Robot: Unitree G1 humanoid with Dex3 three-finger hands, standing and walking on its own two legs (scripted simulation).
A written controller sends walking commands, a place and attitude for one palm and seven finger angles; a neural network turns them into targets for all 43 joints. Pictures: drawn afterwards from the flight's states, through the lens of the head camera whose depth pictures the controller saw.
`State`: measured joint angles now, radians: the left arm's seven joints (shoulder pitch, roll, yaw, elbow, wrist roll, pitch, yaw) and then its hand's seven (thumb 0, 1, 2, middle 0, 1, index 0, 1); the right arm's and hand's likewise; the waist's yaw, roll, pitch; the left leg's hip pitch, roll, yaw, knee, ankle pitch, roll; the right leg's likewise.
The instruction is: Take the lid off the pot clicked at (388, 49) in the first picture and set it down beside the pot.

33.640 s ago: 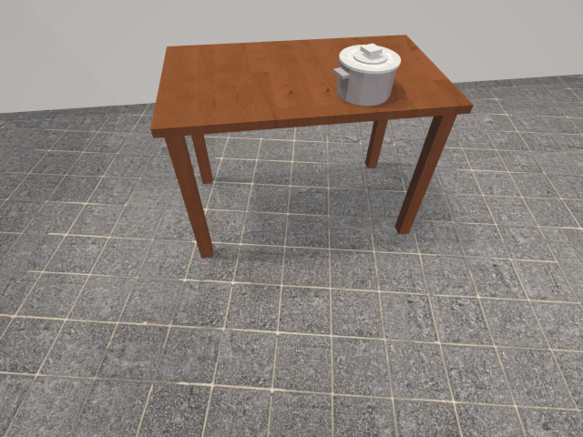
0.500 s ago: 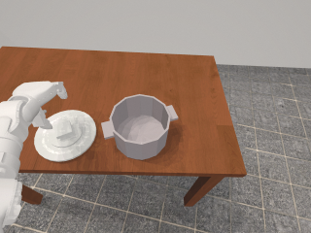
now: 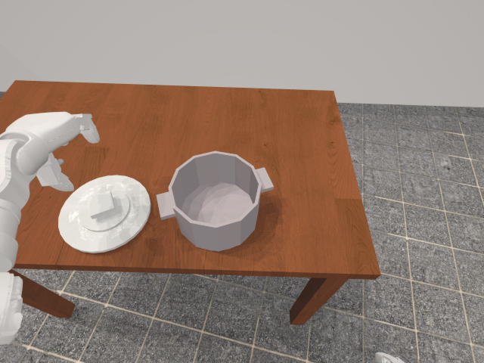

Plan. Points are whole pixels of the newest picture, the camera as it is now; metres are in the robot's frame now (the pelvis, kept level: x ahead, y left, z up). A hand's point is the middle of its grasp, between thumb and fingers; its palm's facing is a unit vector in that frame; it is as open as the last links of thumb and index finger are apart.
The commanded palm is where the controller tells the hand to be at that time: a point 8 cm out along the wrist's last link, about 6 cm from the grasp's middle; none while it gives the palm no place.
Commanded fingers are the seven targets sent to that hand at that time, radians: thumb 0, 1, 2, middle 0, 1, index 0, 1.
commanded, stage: draw the hand back to the body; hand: left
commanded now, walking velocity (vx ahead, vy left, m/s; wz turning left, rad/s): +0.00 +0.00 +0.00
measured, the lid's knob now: (101, 204) +0.42 +0.31 -0.06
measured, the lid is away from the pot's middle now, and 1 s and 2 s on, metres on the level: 0.24 0.24 0.24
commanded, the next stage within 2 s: none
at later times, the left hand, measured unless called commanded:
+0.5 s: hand (53, 186) +0.36 +0.31 +0.09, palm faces -0.34 -0.09 -0.94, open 11.0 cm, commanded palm +0.34 +0.30 +0.16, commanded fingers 0.00 0.01 0.60 -0.33 -0.89 -0.33 -0.89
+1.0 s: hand (86, 173) +0.35 +0.24 +0.14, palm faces +0.43 -0.84 -0.32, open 10.2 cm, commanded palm +0.29 +0.27 +0.16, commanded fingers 0.00 0.41 0.73 -0.27 -0.63 -0.27 -0.63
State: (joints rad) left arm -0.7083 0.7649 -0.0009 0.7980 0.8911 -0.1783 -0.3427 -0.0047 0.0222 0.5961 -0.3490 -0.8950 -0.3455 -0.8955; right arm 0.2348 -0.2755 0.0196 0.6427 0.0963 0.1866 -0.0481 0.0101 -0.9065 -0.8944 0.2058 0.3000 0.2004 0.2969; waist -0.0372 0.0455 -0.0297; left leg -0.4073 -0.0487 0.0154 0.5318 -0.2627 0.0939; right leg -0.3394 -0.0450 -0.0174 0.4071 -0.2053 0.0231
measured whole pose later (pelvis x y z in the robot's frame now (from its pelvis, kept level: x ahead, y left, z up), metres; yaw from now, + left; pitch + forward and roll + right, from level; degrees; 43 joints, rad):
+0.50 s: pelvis -0.01 -0.02 +0.00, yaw +1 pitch +5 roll -2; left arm -0.52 0.76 0.05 0.61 0.84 -0.16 -0.35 0.00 0.02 0.60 -0.35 -0.90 -0.35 -0.90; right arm 0.19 -0.27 0.02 0.62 0.10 0.20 -0.04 0.01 -0.91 -0.89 0.20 0.30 0.20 0.30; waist -0.01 0.05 -0.01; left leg -0.36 -0.04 0.00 0.51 -0.25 0.07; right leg -0.29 -0.04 -0.04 0.40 -0.20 0.03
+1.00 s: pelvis +0.03 -0.06 +0.01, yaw -1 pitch +0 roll -1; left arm -0.11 0.43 0.35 0.20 -0.05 -0.08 0.10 0.00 0.21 0.66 -0.31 -0.76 -0.31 -0.76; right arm 0.22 -0.27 0.03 0.68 0.05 -0.03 -0.07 0.01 -0.90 -0.89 0.21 0.30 0.20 0.30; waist 0.00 0.04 0.04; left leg -0.16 0.01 0.01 0.46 -0.29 0.01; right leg -0.12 0.02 -0.02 0.38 -0.25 0.00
